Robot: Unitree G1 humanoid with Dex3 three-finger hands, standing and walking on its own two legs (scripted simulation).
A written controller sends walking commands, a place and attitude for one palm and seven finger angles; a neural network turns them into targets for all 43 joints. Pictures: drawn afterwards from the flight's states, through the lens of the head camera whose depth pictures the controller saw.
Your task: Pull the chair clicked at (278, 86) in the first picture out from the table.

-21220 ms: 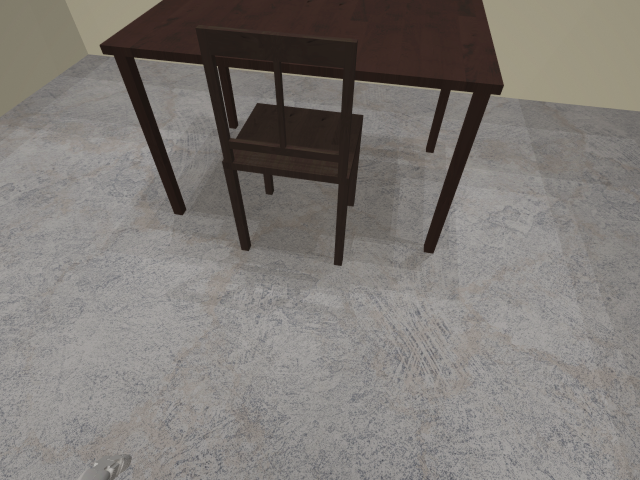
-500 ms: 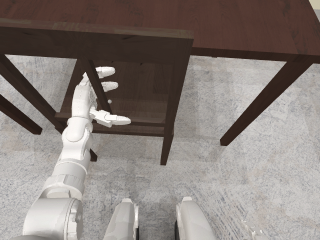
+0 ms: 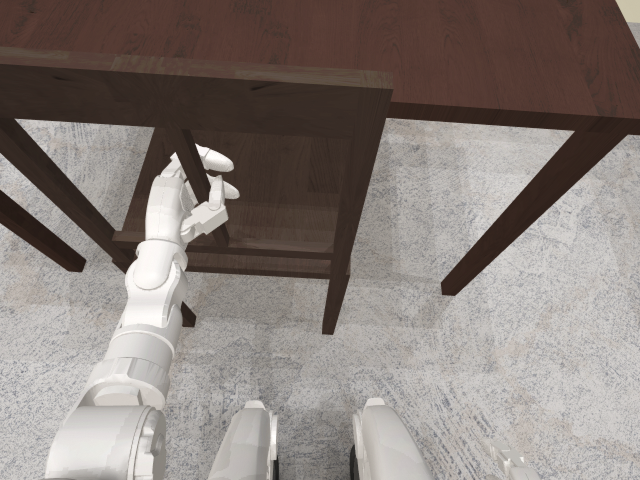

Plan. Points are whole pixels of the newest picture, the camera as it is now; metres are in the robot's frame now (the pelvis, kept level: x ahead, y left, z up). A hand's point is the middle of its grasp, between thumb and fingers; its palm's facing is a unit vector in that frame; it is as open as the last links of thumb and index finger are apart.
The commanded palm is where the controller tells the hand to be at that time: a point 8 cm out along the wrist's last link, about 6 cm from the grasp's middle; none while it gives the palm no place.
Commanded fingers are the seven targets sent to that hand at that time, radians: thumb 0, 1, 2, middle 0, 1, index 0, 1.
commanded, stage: hook a spindle and tug to test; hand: left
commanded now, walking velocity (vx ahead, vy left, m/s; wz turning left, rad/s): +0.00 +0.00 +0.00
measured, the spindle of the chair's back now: (204, 195) +0.46 +0.14 +0.02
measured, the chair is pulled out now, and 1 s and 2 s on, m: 0.00 0.04 0.14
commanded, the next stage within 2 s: step backward, pulling the chair out in 0.50 s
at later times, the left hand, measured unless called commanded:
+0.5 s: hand (221, 229) +0.41 +0.12 +0.03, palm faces -0.10 -0.99 -0.02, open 4.8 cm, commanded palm +0.38 +0.17 +0.03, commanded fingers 0.00 0.90 0.90 -0.50 -1.45 -0.50 -1.45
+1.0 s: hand (219, 234) +0.39 +0.11 +0.05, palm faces -0.08 -0.99 -0.15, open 4.8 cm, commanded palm +0.37 +0.16 +0.04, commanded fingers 0.00 0.90 0.90 -0.50 -1.45 -0.50 -1.45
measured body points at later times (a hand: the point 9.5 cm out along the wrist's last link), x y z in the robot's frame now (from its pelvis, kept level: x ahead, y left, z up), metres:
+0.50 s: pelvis +0.01 +0.00 +0.01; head +0.13 +0.00 +0.44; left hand +0.41 +0.17 +0.03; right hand +0.12 -0.25 -0.11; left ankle +0.03 +0.12 -0.62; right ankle +0.03 -0.13 -0.62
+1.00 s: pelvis +0.01 +0.01 +0.10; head +0.10 +0.01 +0.54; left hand +0.39 +0.17 +0.06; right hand +0.08 -0.27 -0.02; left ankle +0.03 +0.12 -0.62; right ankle +0.03 -0.13 -0.62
